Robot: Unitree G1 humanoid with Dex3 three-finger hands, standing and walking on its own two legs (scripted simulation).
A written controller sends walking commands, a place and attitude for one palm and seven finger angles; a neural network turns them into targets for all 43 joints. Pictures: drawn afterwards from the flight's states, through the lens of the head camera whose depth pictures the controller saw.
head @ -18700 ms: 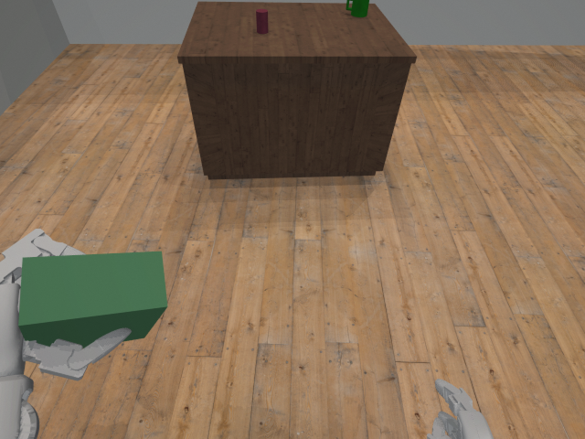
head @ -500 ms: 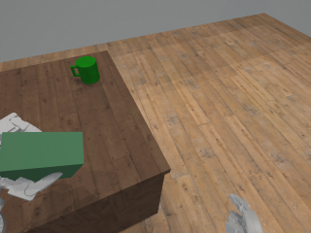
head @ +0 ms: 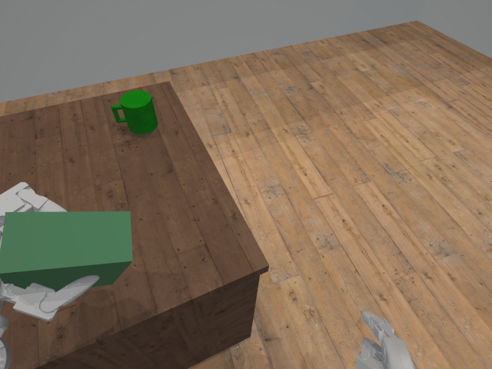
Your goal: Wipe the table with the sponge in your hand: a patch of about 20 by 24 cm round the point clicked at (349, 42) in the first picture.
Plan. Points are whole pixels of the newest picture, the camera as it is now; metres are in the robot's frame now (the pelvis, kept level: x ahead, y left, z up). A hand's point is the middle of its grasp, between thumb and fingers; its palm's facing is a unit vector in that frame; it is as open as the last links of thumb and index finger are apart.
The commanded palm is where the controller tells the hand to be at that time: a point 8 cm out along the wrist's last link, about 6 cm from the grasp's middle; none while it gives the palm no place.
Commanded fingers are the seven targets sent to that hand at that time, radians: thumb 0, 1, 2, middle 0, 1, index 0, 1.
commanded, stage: shuffle to correct the standing spot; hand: left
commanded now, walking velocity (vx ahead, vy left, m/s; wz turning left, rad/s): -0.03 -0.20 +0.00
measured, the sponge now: (86, 254) +0.23 +0.21 +0.14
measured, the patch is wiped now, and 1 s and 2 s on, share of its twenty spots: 0.00 0.00 0.00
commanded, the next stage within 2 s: come to a stop and stand still in 1.80 s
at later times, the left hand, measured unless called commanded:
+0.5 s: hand (56, 250) +0.22 +0.23 +0.16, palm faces +0.31 -0.86 -0.40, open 9.8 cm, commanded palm +0.16 +0.28 +0.18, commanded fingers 0.00 0.10 1.30 -1.20 -1.60 -1.20 -1.60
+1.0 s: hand (58, 256) +0.22 +0.23 +0.16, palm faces +0.32 -0.86 -0.39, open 9.8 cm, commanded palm +0.16 +0.28 +0.18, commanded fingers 0.00 0.10 1.30 -1.20 -1.60 -1.20 -1.60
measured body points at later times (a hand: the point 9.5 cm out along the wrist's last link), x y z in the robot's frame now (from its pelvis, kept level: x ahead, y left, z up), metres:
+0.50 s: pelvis +0.00 +0.00 +0.00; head +0.03 +0.00 +0.45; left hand +0.20 +0.28 +0.18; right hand +0.17 -0.24 -0.09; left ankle +0.03 +0.16 -0.74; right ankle -0.01 -0.06 -0.74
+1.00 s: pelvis +0.01 -0.01 +0.00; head +0.02 -0.01 +0.45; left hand +0.19 +0.27 +0.18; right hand +0.17 -0.24 -0.09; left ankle +0.03 +0.16 -0.74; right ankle -0.01 -0.06 -0.74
